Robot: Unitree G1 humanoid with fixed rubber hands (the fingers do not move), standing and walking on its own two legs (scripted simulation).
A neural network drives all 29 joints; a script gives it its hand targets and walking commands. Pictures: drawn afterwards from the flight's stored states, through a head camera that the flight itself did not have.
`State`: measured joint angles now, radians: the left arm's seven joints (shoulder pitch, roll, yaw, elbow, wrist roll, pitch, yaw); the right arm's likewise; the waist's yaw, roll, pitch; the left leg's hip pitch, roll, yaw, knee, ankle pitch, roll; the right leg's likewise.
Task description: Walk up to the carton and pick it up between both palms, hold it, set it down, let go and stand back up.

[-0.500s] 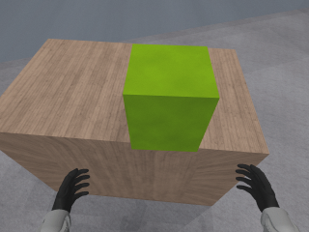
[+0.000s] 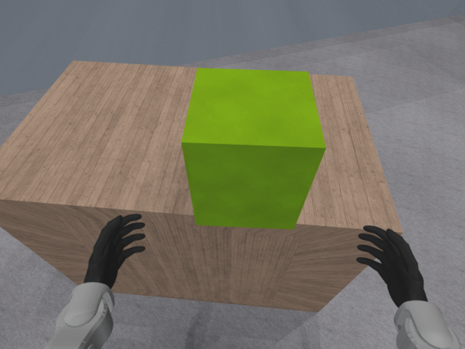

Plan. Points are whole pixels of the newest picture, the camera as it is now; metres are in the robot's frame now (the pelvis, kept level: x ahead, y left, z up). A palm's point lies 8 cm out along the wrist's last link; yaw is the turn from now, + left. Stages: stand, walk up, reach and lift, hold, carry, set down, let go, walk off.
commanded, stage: reach and lift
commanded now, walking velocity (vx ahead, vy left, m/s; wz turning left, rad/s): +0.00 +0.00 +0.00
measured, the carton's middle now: (248, 153) +0.45 +0.00 +0.06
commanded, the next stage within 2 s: none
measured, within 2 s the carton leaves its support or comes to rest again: neither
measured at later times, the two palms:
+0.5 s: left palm (117, 213) +0.28 +0.20 +0.10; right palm (391, 230) +0.27 -0.21 +0.10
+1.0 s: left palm (118, 148) +0.35 +0.20 +0.18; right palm (389, 173) +0.34 -0.21 +0.14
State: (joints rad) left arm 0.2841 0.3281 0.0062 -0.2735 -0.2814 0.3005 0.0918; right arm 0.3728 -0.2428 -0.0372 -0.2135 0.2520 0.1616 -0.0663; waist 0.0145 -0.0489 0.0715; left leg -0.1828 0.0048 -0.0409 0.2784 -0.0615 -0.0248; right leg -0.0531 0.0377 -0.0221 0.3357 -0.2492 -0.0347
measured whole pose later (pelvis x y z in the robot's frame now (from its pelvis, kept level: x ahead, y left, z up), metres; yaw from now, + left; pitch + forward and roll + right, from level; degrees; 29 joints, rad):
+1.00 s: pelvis +0.00 +0.00 +0.00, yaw +0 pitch -2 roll +1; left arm -0.49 0.33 0.08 -0.11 -0.23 0.78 0.08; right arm -0.35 -0.35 -0.04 0.05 0.38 0.45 -0.14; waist 0.00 -0.03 0.07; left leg -0.18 0.01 -0.04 0.27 -0.05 -0.03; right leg -0.06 0.04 -0.02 0.34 -0.24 -0.03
